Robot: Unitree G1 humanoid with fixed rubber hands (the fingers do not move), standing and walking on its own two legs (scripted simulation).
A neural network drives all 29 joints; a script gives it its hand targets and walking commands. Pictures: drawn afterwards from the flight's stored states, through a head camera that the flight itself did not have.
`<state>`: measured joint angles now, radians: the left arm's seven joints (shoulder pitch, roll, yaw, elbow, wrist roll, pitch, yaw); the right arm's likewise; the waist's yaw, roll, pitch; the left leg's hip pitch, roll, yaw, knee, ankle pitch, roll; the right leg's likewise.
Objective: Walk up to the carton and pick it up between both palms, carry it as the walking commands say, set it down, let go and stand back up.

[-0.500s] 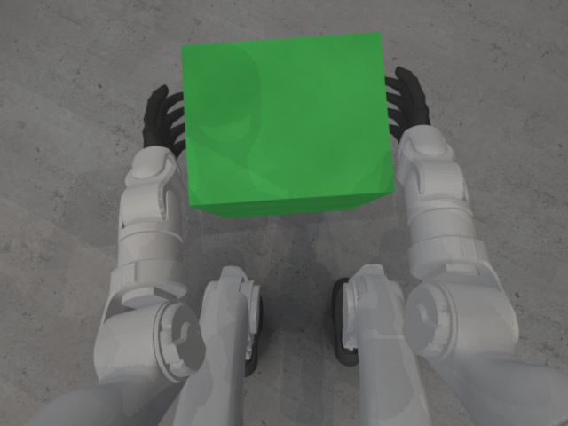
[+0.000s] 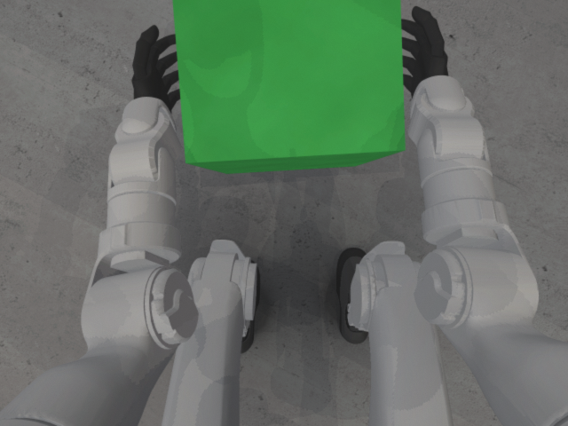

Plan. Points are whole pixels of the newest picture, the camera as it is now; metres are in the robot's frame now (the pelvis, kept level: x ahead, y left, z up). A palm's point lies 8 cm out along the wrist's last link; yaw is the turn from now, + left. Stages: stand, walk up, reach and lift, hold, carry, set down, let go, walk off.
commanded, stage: set down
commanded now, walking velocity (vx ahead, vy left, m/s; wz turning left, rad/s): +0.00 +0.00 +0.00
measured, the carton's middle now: (288, 98) +0.52 +0.01 -0.20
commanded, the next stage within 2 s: none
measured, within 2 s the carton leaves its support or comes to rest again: rests again in 0.94 s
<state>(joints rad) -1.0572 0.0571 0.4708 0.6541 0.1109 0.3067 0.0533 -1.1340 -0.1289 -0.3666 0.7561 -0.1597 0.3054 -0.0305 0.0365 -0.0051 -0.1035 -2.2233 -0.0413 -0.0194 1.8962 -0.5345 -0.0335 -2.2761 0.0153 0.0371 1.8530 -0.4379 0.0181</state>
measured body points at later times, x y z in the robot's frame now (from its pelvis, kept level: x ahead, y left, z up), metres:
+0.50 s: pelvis +0.00 +0.00 -0.05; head +0.35 -0.01 +0.23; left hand +0.52 +0.18 -0.20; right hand +0.55 -0.16 -0.21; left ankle +0.10 +0.12 -0.41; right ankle +0.13 -0.12 -0.41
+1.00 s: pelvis -0.01 +0.00 -0.07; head +0.34 -0.01 +0.21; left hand +0.52 +0.18 -0.22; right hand +0.55 -0.16 -0.23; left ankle +0.10 +0.12 -0.41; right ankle +0.12 -0.13 -0.41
